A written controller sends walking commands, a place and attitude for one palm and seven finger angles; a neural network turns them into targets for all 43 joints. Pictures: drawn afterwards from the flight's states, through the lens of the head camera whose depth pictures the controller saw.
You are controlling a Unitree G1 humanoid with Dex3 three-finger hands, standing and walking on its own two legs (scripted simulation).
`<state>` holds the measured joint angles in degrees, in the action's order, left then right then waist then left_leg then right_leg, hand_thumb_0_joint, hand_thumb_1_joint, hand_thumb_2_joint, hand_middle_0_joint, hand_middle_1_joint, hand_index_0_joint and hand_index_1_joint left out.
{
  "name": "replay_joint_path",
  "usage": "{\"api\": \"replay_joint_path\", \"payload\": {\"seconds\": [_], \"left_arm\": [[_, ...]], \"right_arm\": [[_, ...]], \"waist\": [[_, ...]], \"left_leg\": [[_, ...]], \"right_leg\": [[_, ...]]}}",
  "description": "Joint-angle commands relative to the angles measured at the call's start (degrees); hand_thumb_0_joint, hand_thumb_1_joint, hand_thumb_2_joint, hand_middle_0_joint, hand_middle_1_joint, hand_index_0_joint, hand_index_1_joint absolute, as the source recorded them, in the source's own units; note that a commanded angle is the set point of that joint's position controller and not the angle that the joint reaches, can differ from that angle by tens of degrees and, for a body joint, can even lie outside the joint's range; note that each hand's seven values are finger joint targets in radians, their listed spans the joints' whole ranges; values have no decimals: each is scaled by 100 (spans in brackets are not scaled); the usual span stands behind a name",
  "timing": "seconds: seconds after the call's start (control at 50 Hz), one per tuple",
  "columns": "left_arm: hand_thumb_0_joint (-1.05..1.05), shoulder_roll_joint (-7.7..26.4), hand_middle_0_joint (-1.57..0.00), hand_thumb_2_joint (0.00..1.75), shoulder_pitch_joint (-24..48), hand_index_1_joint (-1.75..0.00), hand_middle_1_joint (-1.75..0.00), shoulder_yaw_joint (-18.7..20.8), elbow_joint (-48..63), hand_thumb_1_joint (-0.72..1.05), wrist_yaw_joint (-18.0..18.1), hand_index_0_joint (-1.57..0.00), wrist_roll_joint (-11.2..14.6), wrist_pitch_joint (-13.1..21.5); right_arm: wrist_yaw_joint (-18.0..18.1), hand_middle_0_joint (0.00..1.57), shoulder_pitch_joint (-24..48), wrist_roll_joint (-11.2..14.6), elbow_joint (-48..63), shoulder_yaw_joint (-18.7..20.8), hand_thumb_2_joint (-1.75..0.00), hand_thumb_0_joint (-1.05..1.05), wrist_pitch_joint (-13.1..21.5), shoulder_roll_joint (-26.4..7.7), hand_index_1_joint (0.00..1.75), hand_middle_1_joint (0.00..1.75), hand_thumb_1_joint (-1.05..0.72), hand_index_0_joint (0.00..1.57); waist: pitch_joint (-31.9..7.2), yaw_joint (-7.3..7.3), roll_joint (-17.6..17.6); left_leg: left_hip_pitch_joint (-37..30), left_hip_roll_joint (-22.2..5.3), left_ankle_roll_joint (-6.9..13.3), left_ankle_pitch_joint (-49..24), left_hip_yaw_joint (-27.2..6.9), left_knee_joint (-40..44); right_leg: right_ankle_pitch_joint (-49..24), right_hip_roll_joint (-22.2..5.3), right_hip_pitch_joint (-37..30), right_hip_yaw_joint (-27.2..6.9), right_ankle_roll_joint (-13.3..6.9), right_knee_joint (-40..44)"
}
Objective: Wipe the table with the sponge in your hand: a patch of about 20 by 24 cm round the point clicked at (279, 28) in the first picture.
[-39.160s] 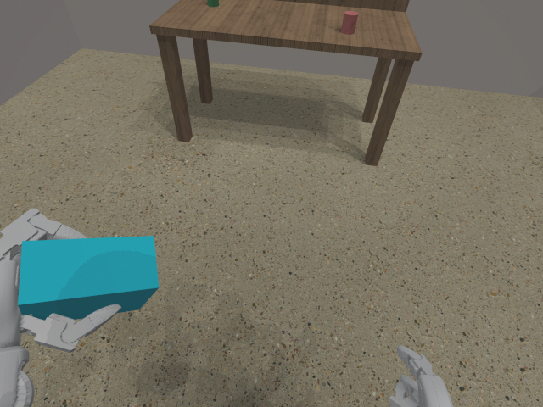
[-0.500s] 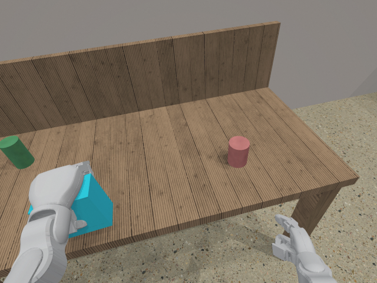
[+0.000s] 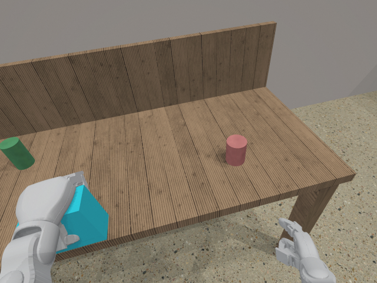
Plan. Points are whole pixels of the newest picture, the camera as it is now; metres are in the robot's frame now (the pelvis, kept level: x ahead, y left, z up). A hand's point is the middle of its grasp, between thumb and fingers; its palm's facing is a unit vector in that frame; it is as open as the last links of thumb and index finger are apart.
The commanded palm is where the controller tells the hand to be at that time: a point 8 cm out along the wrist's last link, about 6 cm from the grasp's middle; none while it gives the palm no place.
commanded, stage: bring the sponge back beside the body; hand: left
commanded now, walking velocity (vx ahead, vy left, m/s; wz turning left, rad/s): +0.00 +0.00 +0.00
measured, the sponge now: (73, 225) +0.18 +0.29 +0.06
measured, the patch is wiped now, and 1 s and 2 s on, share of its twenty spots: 1.00 1.00 1.00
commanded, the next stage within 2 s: step back with the hand held close in 0.32 s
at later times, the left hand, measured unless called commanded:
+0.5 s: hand (72, 206) +0.20 +0.27 +0.11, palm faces +0.16 -0.48 -0.86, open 10.0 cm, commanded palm +0.16 +0.29 +0.17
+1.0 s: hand (57, 203) +0.18 +0.28 +0.14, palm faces +0.32 -0.85 -0.41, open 10.0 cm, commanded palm +0.14 +0.32 +0.17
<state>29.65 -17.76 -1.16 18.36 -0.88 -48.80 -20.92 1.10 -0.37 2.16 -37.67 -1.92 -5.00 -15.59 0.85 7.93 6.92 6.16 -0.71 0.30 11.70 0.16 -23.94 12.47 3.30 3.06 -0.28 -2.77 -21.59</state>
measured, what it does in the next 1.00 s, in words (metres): stands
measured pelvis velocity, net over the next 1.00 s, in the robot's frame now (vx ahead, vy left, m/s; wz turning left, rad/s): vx -0.03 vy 0.04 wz -0.01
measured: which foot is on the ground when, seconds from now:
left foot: down 0.00-1.00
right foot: down 0.00-1.00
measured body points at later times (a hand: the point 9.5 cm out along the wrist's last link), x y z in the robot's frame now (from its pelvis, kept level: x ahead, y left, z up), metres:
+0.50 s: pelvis +0.00 +0.01 +0.00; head -0.02 -0.03 +0.45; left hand +0.18 +0.30 +0.15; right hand +0.26 -0.19 -0.06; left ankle +0.02 +0.12 -0.74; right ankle +0.00 -0.09 -0.74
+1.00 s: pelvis -0.03 +0.04 -0.02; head -0.02 +0.05 +0.43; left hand +0.16 +0.33 +0.16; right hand +0.12 -0.21 -0.10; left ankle +0.02 +0.12 -0.74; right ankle +0.00 -0.09 -0.74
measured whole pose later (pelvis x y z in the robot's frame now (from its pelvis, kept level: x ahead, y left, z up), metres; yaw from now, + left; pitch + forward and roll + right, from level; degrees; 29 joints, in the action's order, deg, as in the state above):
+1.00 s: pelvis -0.03 +0.04 -0.02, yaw -1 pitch +1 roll -2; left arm 23.7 -31.1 19.7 30.1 6.9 4.4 5.6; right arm 3.7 -14.1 1.1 -33.5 -1.1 -0.5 -12.7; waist -1.6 -0.7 -0.1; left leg 23.2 0.9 3.4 14.8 1.7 -36.6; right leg 15.1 1.6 20.0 -1.5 0.9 -33.8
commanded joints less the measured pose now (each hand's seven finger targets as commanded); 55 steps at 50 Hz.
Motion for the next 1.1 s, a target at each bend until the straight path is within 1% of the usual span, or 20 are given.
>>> {"api": "replay_joint_path", "payload": {"seconds": [0.0, 0.16, 0.24, 0.3, 0.34, 0.42, 0.44, 0.46, 0.48, 0.5, 0.52, 0.54, 0.58, 0.62, 0.64, 0.7, 0.82, 0.96, 1.02, 1.08], "left_arm": [[0, 1200, -120, 130, 1042, -160, -160, 869, 1242, 10, 280, -120, -198, 111], [0, 1146, -120, 130, 1140, -160, -160, 845, 1024, 10, 309, -120, -178, 74], [0, 1259, -120, 130, 1297, -160, -160, 915, 1328, 10, 296, -120, -247, 73], [0, 1162, -120, 130, 1055, -160, -160, 836, 1329, 10, 293, -120, -225, 69], [0, 1238, -120, 130, 1182, -160, -160, 931, 1317, 10, 309, -120, -275, 34], [0, 1122, -120, 130, 782, -160, -160, 928, 814, 10, 317, -120, -218, -71], [0, 234, -120, 130, 1932, -160, -160, 1987, 2236, 10, 407, -120, 4808, 1218], [0, 760, -120, 130, 655, -160, -160, 2347, 953, 10, 475, -120, 4876, 1658], [0, 328, -120, 130, 442, -160, -160, 1867, 840, 10, 417, -120, 4915, 1835], [0, 538, -120, 130, 561, -160, -160, 2285, 1452, 10, 486, -120, 5157, 2073], [0, 766, -120, 130, 618, -160, -160, 2533, 1880, 10, 563, -120, 5256, 2299], [0, 516, -120, 130, 421, -160, -160, 2387, 2155, 10, 601, -120, 5313, 2463], [0, 476, -120, 130, 60, -160, -160, 2484, 2696, 10, 703, -120, 5389, 2668], [0, 680, -120, 130, -418, -160, -160, 2804, 3063, 10, 812, -120, 5386, 2785], [0, 433, -120, 130, -690, -160, -160, 2683, 2996, 10, 820, -120, 5382, 2809], [0, 442, -120, 130, -1161, -160, -160, 2889, 2816, 10, 853, -120, 5373, 2871], [0, 339, -120, 130, -1314, -160, -160, 2865, 2379, 10, 855, -120, 5412, 2967], [0, 235, -120, 130, -741, -160, -160, 2639, 2699, 10, 924, -120, 5277, 3145], [0, 450, -120, 130, -612, -160, -160, 2852, 2779, 10, 967, -120, 5209, 3230], [0, 199, -120, 130, -553, -160, -160, 2749, 2629, 10, 960, -120, 5159, 3301]], "right_arm": [[63, 20, 1400, 13, 1102, 216, -90, 0, 350, -514, 30, 30, -90, 20], [83, 20, 1444, 19, 1072, 189, -90, 0, 377, -499, 30, 30, -90, 20], [75, 20, 1517, -10, 1119, 157, -90, 0, 398, -510, 30, 30, -90, 20], [57, 20, 1416, -4, 1083, 206, -90, 0, 338, -516, 30, 30, -90, 20], [45, 20, 1502, -18, 1105, 155, -90, 0, 370, -511, 30, 30, -90, 20], [36, 20, 1471, 8, 1059, 191, -90, 0, 294, -549, 30, 30, -90, 20], [104, 20, 640, 11, 2249, 168, -90, 0, 289, -282, 30, 30, -90, 20], [131, 20, 142, -136, 1722, 45, -90, 0, 347, -337, 30, 30, -90, 20], [101, 20, 275, -119, 1712, 52, -90, 0, 333, -255, 30, 30, -90, 20], [153, 20, -117, -55, 1726, 154, -90, 0, 290, -330, 30, 30, -90, 20], [214, 20, -121, -88, 1659, 149, -90, 0, 361, -374, 30, 30, -90, 20], [253, 20, -152, -92, 1629, 148, -90, 0, 402, -317, 30, 30, -90, 20], [289, 20, -211, -100, 1665, 215, -90, 0, 467, -419, 30, 30, -90, 20], [295, 20, -226, -130, 1668, 266, -90, 0, 513, -496, 30, 30, -90, 20], [269, 20, -271, -117, 1612, 245, -90, 0, 518, -410, 30, 30, -90, 20], [235, 20, -375, -113, 1568, 337, -90, 0, 532, -413, 30, 30, -90, 20], [285, 20, -462, -67, 1559, 440, -90, 0, 630, -515, 30, 30, -90, 20], [344, 20, -479, -103, 1467, 386, -90, 0, 901, -560, 30, 30, -90, 20], [360, 20, -497, -138, 1437, 412, -90, 0, 971, -621, 30, 30, -90, 20], [351, 20, -561, -160, 1399, 398, -90, 0, 1011, -561, 30, 30, -90, 20]], "waist": [[-683, -39, -351], [-484, -62, -305], [-885, 28, -82], [-792, -35, -169], [-838, 45, -84], [-490, -35, -433], [466, -666, -1139], [-33, -548, -1658], [-37, -572, -1556], [-345, -582, -1702], [-555, -602, -1339], [-951, -627, -1065], [-1182, -628, -217], [-1326, -560, 530], [-1291, -585, 508], [-1337, -625, 97], [-1147, -722, -373], [-791, -760, -186], [-703, -773, -80], [-606, -805, -32]], "left_leg": [[-337, 197, 306, -895, -370, 206], [-266, 182, 279, -742, -369, 254], [-362, 218, 289, -909, -384, 231], [-378, 174, 279, -998, -376, 257], [-323, 184, 284, -998, -403, 275], [-205, 143, 257, -835, -387, 315], [-4, 38, 357, 361, -179, -217], [-84, 23, 349, 442, -240, -390], [-21, 73, 310, 391, -220, -419], [-120, -84, 273, 312, -242, -570], [-256, -123, 264, 227, -242, -614], [-303, -209, 285, -60, -233, -619], [-199, -399, 301, -723, -336, -593], [42, -586, 326, -1389, -540, -518], [264, -657, 339, -1540, -643, -523], [483, -821, 327, -1981, -791, -575], [967, -837, 304, -895, -973, -341], [1943, -789, 422, 1191, -1083, -45], [2367, -723, 450, 2057, -1131, 12], [2707, -751, 508, 2622, -1175, 49]], "right_leg": [[-595, -95, 250, -729, -148, 537], [-323, -88, 346, -718, -156, 601], [-580, -81, 109, -689, -178, 505], [-689, -81, 147, -669, -165, 511], [-693, -58, 89, -637, -197, 459], [-480, -25, 307, -763, -191, 553], [-1076, -243, 1614, -1056, -75, 818], [-1059, -454, 1562, -910, -93, 645], [-1121, -556, 1628, -827, -112, 527], [-1160, -855, 1574, -917, -65, 525], [-1232, -975, 1594, -1048, -71, 458], [-1553, -1103, 1378, -925, -60, 221], [-2040, -1107, 1246, -816, -12, -221], [-1974, -928, 1096, -649, 56, -590], [-1711, -838, 1080, -475, 90, -729], [-1075, -718, 1229, -351, 151, -904], [-502, -615, 1428, -286, 175, -961], [-389, -581, 1269, -369, 178, -1089], [-300, -591, 1151, -487, 135, -1110], [-57, -499, 1129, -424, 165, -1196]]}}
